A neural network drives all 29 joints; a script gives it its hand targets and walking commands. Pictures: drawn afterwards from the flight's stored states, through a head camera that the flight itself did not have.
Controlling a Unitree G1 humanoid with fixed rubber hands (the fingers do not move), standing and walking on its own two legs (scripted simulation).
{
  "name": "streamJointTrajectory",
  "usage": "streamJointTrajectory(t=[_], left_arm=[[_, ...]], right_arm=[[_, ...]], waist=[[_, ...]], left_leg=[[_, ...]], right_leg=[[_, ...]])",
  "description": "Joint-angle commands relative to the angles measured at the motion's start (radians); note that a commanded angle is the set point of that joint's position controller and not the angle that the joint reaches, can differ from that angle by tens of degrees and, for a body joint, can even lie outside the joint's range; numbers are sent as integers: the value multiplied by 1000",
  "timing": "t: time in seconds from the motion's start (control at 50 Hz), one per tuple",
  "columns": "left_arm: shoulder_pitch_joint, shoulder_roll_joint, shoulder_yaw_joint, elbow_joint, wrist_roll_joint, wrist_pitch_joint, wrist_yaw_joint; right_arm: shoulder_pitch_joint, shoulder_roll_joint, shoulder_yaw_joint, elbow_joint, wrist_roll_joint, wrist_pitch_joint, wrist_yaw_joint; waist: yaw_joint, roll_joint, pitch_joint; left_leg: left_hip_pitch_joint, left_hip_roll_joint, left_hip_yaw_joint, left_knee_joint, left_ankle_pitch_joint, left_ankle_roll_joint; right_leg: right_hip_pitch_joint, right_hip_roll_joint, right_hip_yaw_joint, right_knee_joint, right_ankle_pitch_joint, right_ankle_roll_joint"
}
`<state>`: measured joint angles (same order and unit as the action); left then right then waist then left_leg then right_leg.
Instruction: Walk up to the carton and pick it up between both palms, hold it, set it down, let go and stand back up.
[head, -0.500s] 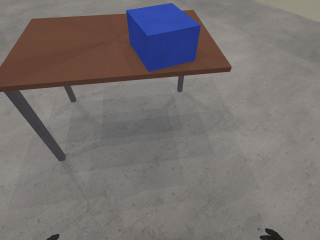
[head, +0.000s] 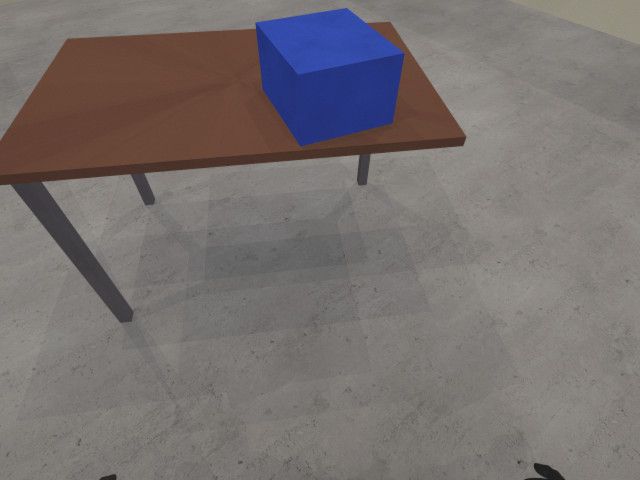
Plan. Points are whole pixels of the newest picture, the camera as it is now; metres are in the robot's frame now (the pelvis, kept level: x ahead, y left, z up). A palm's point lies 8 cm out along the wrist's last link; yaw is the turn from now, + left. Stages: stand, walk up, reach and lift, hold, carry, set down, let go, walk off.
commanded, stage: walk up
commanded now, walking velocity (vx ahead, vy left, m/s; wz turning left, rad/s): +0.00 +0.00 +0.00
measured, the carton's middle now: (324, 73) +0.99 -0.02 +0.01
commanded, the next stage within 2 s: none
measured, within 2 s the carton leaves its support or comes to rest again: neither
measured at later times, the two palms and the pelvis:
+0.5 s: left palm out of the picture +0.14 +0.29 -0.10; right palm out of the picture +0.08 -0.40 -0.11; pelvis +0.05 -0.05 -0.02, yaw +1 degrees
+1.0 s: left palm (145, 419) +0.23 +0.26 -0.13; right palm (558, 336) +0.34 -0.37 -0.09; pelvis +0.20 -0.06 -0.03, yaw +8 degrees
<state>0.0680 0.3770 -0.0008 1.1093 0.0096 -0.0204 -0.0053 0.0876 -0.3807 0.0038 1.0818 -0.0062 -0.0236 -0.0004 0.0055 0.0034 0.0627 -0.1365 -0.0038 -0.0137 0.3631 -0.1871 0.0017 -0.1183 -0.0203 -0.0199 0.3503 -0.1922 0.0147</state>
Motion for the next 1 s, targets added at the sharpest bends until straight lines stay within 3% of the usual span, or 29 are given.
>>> streamJointTrajectory(t=[0.0,0.16,0.18,0.2,0.24,0.26,0.28,0.32,0.38,0.42,0.44,0.46,0.48,0.5,0.52,0.54,0.56,0.58,0.62,0.68,0.76,0.82,0.84,0.86,0.88,0.9,0.92,0.94,0.98], left_arm=[[-37,184,32,-44,1,-12,7],[-33,189,33,-42,0,-9,6],[31,268,94,-111,13,-11,-20],[23,263,98,-114,20,-6,-28],[1,219,99,-151,28,5,-42],[-16,212,103,-183,33,6,-47],[-32,210,103,-204,30,2,-50],[-36,216,112,-234,21,-15,-61],[28,216,123,-257,22,-24,-74],[156,212,141,-224,21,-29,-70],[287,224,159,-180,20,-33,-60],[422,295,186,-153,30,-36,-44],[425,371,199,-196,36,-41,-32],[269,399,198,-255,27,-39,-37],[172,396,193,-295,17,-35,-42],[153,361,181,-312,9,-39,-42],[164,303,166,-313,4,-46,-37],[169,274,159,-316,2,-52,-33],[199,266,152,-314,2,-60,-35],[208,281,154,-352,7,-62,-39],[231,297,147,-389,9,-56,-45],[246,252,121,-407,5,-43,-43],[279,210,107,-413,-2,-41,-39],[308,159,93,-437,-10,-38,-36],[312,221,112,-436,-11,-27,-24],[292,291,121,-423,-2,-17,-11],[276,289,114,-420,-1,-18,-14],[284,263,111,-420,-7,-20,-17],[336,232,111,-403,-15,-17,-25]], right_arm=[[-32,-187,-33,-45,-2,-12,-7],[-31,-192,-35,-45,1,-10,-8],[83,-264,-83,-83,-12,-26,4],[134,-292,-98,-68,-23,-28,8],[168,-335,-127,-81,-31,-29,9],[166,-345,-138,-106,-36,-38,6],[169,-341,-141,-125,-37,-48,3],[171,-307,-135,-156,-37,-60,6],[123,-305,-134,-217,-30,-64,13],[73,-285,-123,-250,-25,-56,18],[56,-246,-111,-264,-24,-50,17],[92,-180,-93,-277,-23,-48,13],[144,-127,-72,-302,-20,-45,7],[191,-221,-93,-289,-13,-31,-4],[221,-282,-108,-269,0,-36,-4],[226,-307,-109,-258,7,-43,1],[249,-289,-106,-249,10,-47,7],[289,-262,-102,-243,9,-48,11],[290,-238,-96,-260,9,-48,24],[241,-221,-91,-301,3,-49,42],[184,-222,-99,-344,-5,-58,49],[302,-235,-121,-313,-17,-70,29],[374,-264,-136,-306,-21,-75,18],[429,-345,-159,-318,-33,-78,9],[418,-391,-162,-343,-13,-75,7],[372,-384,-159,-347,9,-72,5],[340,-339,-148,-357,13,-70,2],[307,-306,-140,-378,11,-72,0],[268,-276,-129,-389,8,-78,-9]], waist=[[1,0,-84],[0,4,-86],[-4,-40,-154],[-19,-4,-82],[-43,142,34],[-54,139,88],[-47,111,107],[-45,105,80],[-11,184,27],[72,157,-25],[136,94,-74],[199,-151,-117],[173,-325,-96],[94,-219,-38],[50,-178,44],[34,-106,104],[24,-61,107],[7,-83,98],[5,-108,116],[15,-156,116],[25,-163,48],[-48,-36,-22],[-76,63,-77],[-91,252,-143],[-86,242,-148],[-76,159,-91],[-58,67,-27],[-39,42,-3],[-5,68,-1]], left_leg=[[6,120,-93,-61,133,30],[4,122,-95,-64,145,29],[31,94,-147,-14,-288,97],[21,143,-234,-60,-490,132],[59,276,-448,-206,-678,207],[53,345,-548,-236,-622,262],[59,356,-558,-223,-543,280],[119,309,-468,-177,-374,266],[32,259,-338,-107,-226,237],[-141,172,-194,42,-89,173],[-265,101,-146,199,-74,131],[-425,-38,-99,504,-185,98],[-603,-138,-98,742,-412,58],[-569,-84,-136,810,-376,56],[-535,-16,-138,809,-357,53],[-552,34,-136,803,-287,49],[-517,44,-148,772,-219,42],[-471,40,-141,734,-173,34],[-417,46,-113,642,-155,18],[-360,64,-67,468,-154,12],[-217,42,40,286,-93,26],[53,-36,95,176,22,53],[146,2,19,120,13,82],[267,245,-370,51,-19,177],[244,416,-709,-64,-55,306],[148,457,-728,-65,-58,365],[66,416,-603,-35,32,347],[34,355,-447,1,146,309],[-62,273,-246,63,352,253]], right_leg=[[17,-112,91,-64,112,-43],[24,-115,90,-63,124,-43],[17,-49,39,50,-293,-75],[-121,-42,53,99,-432,-82],[-381,10,2,330,-376,-57],[-484,-32,67,448,-345,-52],[-523,-66,110,485,-301,-47],[-526,-83,113,441,-267,-45],[-361,-80,88,317,-251,-37],[-68,-34,16,147,-98,-48],[150,5,-20,105,-1,-43],[321,-37,96,35,-111,-43],[290,-274,502,-120,-448,-83],[102,-401,694,-250,-745,-174],[-8,-427,710,-257,-757,-260],[-16,-381,584,-211,-579,-269],[-9,-321,453,-167,-381,-238],[-22,-271,332,-147,-217,-216],[-76,-241,223,-112,-29,-223],[-104,-252,158,-97,5,-249],[-107,-259,123,-17,95,-238],[-202,-179,23,256,283,-171],[-224,-110,-39,464,286,-130],[-397,-9,-91,729,23,-69],[-512,66,0,825,-410,-57],[-493,-4,78,878,-472,-59],[-497,-36,101,877,-420,-64],[-477,-47,123,837,-359,-74],[-383,-63,89,740,-293,-67]])
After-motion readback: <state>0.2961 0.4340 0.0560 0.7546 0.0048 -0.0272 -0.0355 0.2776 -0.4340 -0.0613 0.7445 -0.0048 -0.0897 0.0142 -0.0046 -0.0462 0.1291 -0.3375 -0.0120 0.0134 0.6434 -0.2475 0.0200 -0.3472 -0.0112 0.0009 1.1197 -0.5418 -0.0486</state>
